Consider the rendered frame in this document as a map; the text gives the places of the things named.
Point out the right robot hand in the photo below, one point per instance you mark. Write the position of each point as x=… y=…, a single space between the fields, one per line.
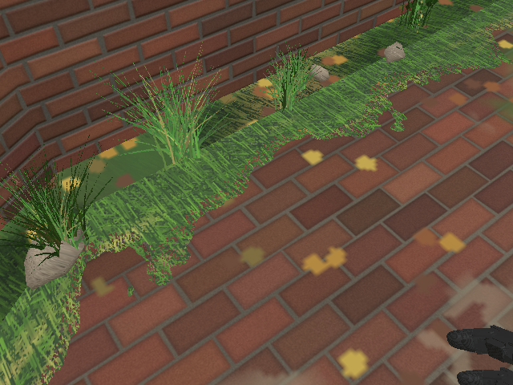
x=495 y=341

